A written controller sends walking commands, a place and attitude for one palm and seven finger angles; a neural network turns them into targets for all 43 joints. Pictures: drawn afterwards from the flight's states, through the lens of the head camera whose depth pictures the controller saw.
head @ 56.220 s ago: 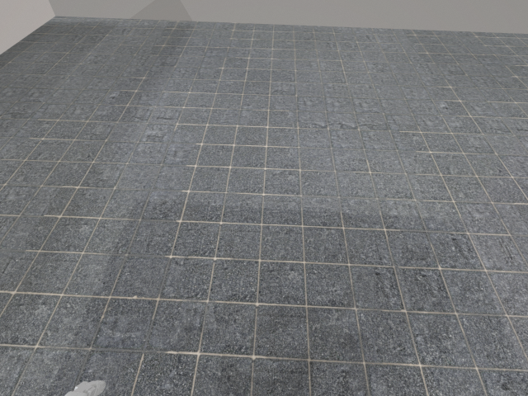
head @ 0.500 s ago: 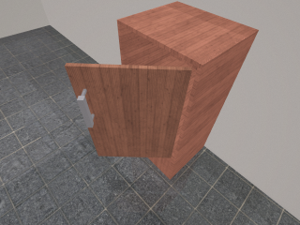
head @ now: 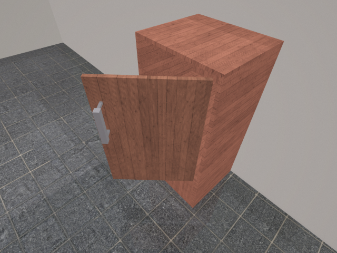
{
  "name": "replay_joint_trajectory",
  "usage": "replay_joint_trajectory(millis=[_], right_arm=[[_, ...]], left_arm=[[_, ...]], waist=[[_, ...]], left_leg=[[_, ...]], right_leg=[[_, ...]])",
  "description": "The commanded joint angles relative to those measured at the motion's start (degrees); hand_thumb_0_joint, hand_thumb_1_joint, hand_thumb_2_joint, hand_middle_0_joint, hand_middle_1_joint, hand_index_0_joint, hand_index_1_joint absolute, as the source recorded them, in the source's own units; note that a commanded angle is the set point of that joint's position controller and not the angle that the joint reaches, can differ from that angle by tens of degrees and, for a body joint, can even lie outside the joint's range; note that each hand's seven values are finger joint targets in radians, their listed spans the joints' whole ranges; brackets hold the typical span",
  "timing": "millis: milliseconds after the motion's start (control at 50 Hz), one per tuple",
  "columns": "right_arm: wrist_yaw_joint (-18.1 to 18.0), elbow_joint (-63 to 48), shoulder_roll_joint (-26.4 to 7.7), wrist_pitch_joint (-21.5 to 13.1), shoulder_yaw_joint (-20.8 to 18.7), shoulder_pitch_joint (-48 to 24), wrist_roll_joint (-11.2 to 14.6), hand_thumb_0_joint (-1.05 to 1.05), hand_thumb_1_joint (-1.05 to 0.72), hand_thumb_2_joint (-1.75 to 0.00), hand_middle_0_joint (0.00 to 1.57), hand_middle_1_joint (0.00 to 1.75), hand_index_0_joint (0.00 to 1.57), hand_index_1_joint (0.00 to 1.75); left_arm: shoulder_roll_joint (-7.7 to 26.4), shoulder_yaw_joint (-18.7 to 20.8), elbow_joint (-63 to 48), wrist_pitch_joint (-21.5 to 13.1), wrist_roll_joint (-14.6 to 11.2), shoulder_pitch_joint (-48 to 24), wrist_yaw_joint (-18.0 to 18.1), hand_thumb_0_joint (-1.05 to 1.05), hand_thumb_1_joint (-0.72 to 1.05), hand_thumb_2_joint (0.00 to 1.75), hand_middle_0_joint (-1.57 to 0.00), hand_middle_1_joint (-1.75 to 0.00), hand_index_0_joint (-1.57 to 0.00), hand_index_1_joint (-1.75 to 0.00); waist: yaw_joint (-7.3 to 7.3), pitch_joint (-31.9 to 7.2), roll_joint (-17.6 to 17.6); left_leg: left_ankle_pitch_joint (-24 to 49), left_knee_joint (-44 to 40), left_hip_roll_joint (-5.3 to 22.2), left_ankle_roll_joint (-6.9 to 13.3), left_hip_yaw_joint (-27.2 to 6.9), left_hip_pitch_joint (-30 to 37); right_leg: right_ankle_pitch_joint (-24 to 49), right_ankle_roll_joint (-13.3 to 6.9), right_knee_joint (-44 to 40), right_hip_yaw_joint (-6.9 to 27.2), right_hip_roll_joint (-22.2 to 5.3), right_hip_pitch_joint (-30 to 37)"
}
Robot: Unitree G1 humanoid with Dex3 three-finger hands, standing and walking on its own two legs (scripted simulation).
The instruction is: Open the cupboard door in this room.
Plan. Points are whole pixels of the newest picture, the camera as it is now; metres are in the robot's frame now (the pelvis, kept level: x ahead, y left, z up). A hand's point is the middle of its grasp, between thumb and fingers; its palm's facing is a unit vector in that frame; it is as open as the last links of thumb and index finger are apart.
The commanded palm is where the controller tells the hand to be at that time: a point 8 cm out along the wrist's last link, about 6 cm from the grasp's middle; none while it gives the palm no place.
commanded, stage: come to a stop and stand still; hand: left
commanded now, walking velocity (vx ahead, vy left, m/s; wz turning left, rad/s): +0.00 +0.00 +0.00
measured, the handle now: (103, 123) +0.54 +0.27 -0.03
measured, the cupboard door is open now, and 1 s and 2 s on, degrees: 46 46 46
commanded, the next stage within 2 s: look again from close up in 1.42 s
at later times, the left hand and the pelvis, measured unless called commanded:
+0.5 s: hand out of the picture -0.06 +0.17 -0.18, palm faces +0.03 -0.99 -0.15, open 7.4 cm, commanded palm none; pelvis -0.03 +0.02 +0.00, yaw -1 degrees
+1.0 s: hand out of the picture -0.07 +0.19 -0.18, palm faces +0.04 -0.99 -0.14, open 7.4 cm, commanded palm none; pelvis -0.02 +0.05 +0.00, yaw -1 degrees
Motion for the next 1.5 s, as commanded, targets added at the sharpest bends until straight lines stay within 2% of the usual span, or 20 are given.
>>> replay_joint_trajectory(millis=[0, 60, 160, 240, 340, 480, 580, 600, 620, 780, 860, 900, 980, 1040, 1180, 1280, 1360, 1400, 1480], right_arm=[[0.0, -1.35, -4.45, -0.84, -0.36, 3.23, 0.11, 0.0, -0.9, -0.9, 0.2, 0.3, 0.2, 0.3], [0.09, -0.58, -4.39, -0.82, -0.2, 3.52, 0.11, 0.0, -0.9, -0.9, 0.2, 0.3, 0.2, 0.3], [0.26, 0.86, -4.03, -0.7, -0.15, 4.4, 0.19, 0.0, -0.9, -0.9, 0.2, 0.3, 0.2, 0.3], [0.31, 2.08, -3.68, -0.5, -0.18, 5.34, 0.16, 0.0, -0.9, -0.9, 0.2, 0.3, 0.2, 0.3], [0.25, 3.01, -2.95, -0.36, -0.34, 6.8, 0.14, 0.0, -0.9, -0.9, 0.2, 0.3, 0.2, 0.3], [0.03, 3.34, -2.59, -0.54, -0.59, 7.55, 0.18, 0.0, -0.9, -0.9, 0.2, 0.3, 0.2, 0.3], [-0.07, 3.21, -2.82, -0.6, -0.86, 7.51, 0.21, 0.0, -0.9, -0.9, 0.2, 0.3, 0.2, 0.3], [-0.07, 3.23, -2.89, -0.58, -0.93, 7.38, 0.21, 0.0, -0.9, -0.9, 0.2, 0.3, 0.2, 0.3], [-0.07, 3.11, -2.8, -0.61, -0.98, 7.31, 0.25, 0.0, -0.9, -0.9, 0.2, 0.3, 0.2, 0.3], [0.0, 2.6, -2.97, -0.59, -1.31, 6.29, 0.27, 0.0, -0.9, -0.9, 0.2, 0.3, 0.2, 0.3], [-0.11, 2.55, -2.93, -0.92, -1.31, 5.75, 0.38, 0.0, -0.9, -0.9, 0.2, 0.3, 0.2, 0.3], [-0.18, 2.73, -3.01, -1.03, -1.21, 5.63, 0.38, 0.0, -0.9, -0.9, 0.2, 0.3, 0.2, 0.3], [-0.31, 3.03, -2.79, -1.33, -1.03, 5.37, 0.48, 0.0, -0.9, -0.9, 0.2, 0.3, 0.2, 0.3], [-0.41, 3.47, -2.97, -1.34, -0.91, 5.43, 0.44, 0.0, -0.9, -0.9, 0.2, 0.3, 0.2, 0.3], [-0.7, 4.29, -2.78, -1.42, -0.77, 5.89, 0.54, 0.0, -0.9, -0.9, 0.2, 0.3, 0.2, 0.3], [-0.88, 4.8, -2.66, -1.35, -0.72, 6.83, 0.55, 0.0, -0.9, -0.9, 0.2, 0.3, 0.2, 0.3], [-0.95, 5.23, -2.24, -1.38, -0.73, 7.11, 0.58, 0.0, -0.9, -0.9, 0.2, 0.3, 0.2, 0.3], [-1.05, 5.47, -1.88, -1.44, -0.6, 7.54, 0.57, 0.0, -0.9, -0.9, 0.2, 0.3, 0.2, 0.3], [-1.21, 5.96, -1.72, -1.42, -0.51, 8.25, 0.65, 0.0, -0.9, -0.9, 0.2, 0.3, 0.2, 0.3]], left_arm=[[5.53, 1.16, -2.32, -0.77, 0.11, 2.75, 0.11, 0.0, 0.9, 0.9, -0.2, -0.3, -0.2, -0.3], [5.61, 1.17, -2.22, -0.78, 0.15, 2.51, 0.11, 0.0, 0.9, 0.9, -0.2, -0.3, -0.2, -0.3], [5.54, 1.2, -1.63, -0.77, 0.11, 2.49, 0.1, 0.0, 0.9, 0.9, -0.2, -0.3, -0.2, -0.3], [5.03, 1.28, -1.18, -0.63, 0.09, 3.12, 0.12, 0.0, 0.9, 0.9, -0.2, -0.3, -0.2, -0.3], [3.97, 1.29, -0.5, -0.45, 0.21, 4.44, 0.16, 0.0, 0.9, 0.9, -0.2, -0.3, -0.2, -0.3], [1.98, 1.26, 0.44, -0.21, 0.55, 6.35, 0.18, 0.0, 0.9, 0.9, -0.2, -0.3, -0.2, -0.3], [0.88, 1.27, 1.17, -0.05, 0.79, 7.28, 0.17, 0.0, 0.9, 0.9, -0.2, -0.3, -0.2, -0.3], [0.59, 1.27, 1.19, -0.03, 0.85, 7.52, 0.16, 0.0, 0.9, 0.9, -0.2, -0.3, -0.2, -0.3], [0.49, 1.3, 1.33, -0.08, 0.85, 7.76, 0.15, 0.0, 0.9, 0.9, -0.2, -0.3, -0.2, -0.3], [-0.08, 1.36, 1.59, -0.04, 1.04, 8.46, 0.16, 0.0, 0.9, 0.9, -0.2, -0.3, -0.2, -0.3], [-0.08, 1.33, 1.68, -0.11, 0.95, 8.36, 0.22, 0.0, 0.9, 0.9, -0.2, -0.3, -0.2, -0.3], [-0.17, 1.34, 1.73, -0.17, 0.89, 8.08, 0.24, 0.0, 0.9, 0.9, -0.2, -0.3, -0.2, -0.3], [0.13, 1.33, 1.89, -0.21, 0.78, 7.71, 0.35, 0.0, 0.9, 0.9, -0.2, -0.3, -0.2, -0.3], [0.3, 1.22, 2.1, -0.15, 0.63, 7.31, 0.42, 0.0, 0.9, 0.9, -0.2, -0.3, -0.2, -0.3], [0.53, 1.33, 2.06, 0.26, 0.56, 6.17, 0.57, 0.0, 0.9, 0.9, -0.2, -0.3, -0.2, -0.3], [0.54, 1.38, 1.91, 0.51, 0.41, 5.44, 0.67, 0.0, 0.9, 0.9, -0.2, -0.3, -0.2, -0.3], [0.38, 1.44, 2.05, 0.55, 0.34, 5.43, 0.66, 0.0, 0.9, 0.9, -0.2, -0.3, -0.2, -0.3], [0.29, 1.45, 2.16, 0.5, 0.24, 5.34, 0.7, 0.0, 0.9, 0.9, -0.2, -0.3, -0.2, -0.3], [0.16, 1.45, 2.14, 0.64, 0.16, 5.24, 0.78, 0.0, 0.9, 0.9, -0.2, -0.3, -0.2, -0.3]], waist=[[-0.25, 7.09, -1.81], [-0.17, 6.5, -0.83], [-0.22, 6.43, -2.01], [-0.18, 7.41, -1.71], [-0.16, 7.32, -0.73], [0.26, 7.79, 1.06], [0.38, 8.17, 0.03], [0.41, 8.53, 0.84], [0.41, 8.2, -0.14], [0.17, 8.78, -0.44], [0.08, 7.14, -0.51], [-0.01, 7.52, -1.69], [-0.1, 6.28, -0.65], [-0.17, 6.29, -1.24], [-0.03, 6.53, 0.31], [-0.03, 6.81, -0.65], [0.12, 6.48, 0.01], [-0.01, 5.98, -0.9], [-0.05, 6.08, -0.22]], left_leg=[[3.18, -8.35, 6.46, -0.02, -8.11, -5.65], [2.84, -9.16, 6.71, -0.04, -8.02, -5.17], [1.09, -10.33, 6.58, -0.12, -8.15, -5.58], [-2.0, -11.32, 6.45, -0.2, -8.43, -7.25], [-5.13, -12.67, 6.85, -0.03, -9.32, -8.8], [-9.38, -15.92, 8.44, 0.39, -11.34, -11.32], [-11.4, -17.76, 9.29, 0.62, -12.51, -12.24], [-12.14, -18.08, 9.35, 0.63, -12.65, -12.65], [-11.64, -18.04, 9.45, 0.7, -12.65, -12.31], [-11.72, -18.42, 9.49, 0.67, -12.96, -11.07], [-7.77, -18.19, 9.63, 0.46, -12.58, -8.09], [-6.2, -17.95, 9.52, 0.23, -12.25, -7.57], [0.11, -17.12, 9.29, -0.21, -11.14, -4.3], [2.78, -16.87, 9.17, -0.61, -10.73, -3.08], [7.91, -16.96, 9.61, -1.66, -10.42, -1.7], [10.58, -16.9, 9.77, -2.24, -10.65, -1.17], [11.49, -16.53, 9.61, -1.99, -10.16, -0.44], [15.09, -15.56, 9.4, -2.09, -9.71, 0.28], [17.74, -15.21, 9.55, -2.38, -9.32, 1.1]], right_leg=[[2.25, -0.67, -9.12, 10.47, -7.14, -1.18], [1.91, -0.46, -10.02, 10.4, -7.11, -0.51], [-0.29, -0.07, -11.3, 10.36, -7.22, -0.24], [-3.67, 0.19, -11.97, 10.3, -7.28, -0.83], [-4.06, 0.42, -11.45, 9.74, -6.83, -0.68], [0.36, 0.79, -8.3, 7.46, -5.79, 0.55], [1.94, 1.14, -6.41, 6.41, -5.41, 0.8], [1.86, 1.22, -6.2, 6.37, -5.31, 0.66], [2.41, 1.24, -6.03, 6.41, -5.31, 0.67], [2.46, 1.57, -5.86, 6.67, -5.29, -1.37], [4.78, 1.56, -5.91, 6.9, -5.68, -1.28], [5.4, 1.6, -6.06, 7.2, -5.82, -1.42], [7.8, 1.52, -6.3, 7.4, -6.34, -1.0], [8.16, 1.59, -6.23, 7.45, -6.36, -0.96], [8.33, 1.85, -5.83, 6.93, -6.22, -0.46], [7.92, 1.98, -5.32, 6.82, -5.95, -0.26], [8.12, 2.01, -5.74, 6.9, -6.12, 0.16], [9.05, 1.86, -5.66, 7.08, -6.11, 0.58], [8.7, 1.94, -5.38, 6.94, -5.92, 0.44]])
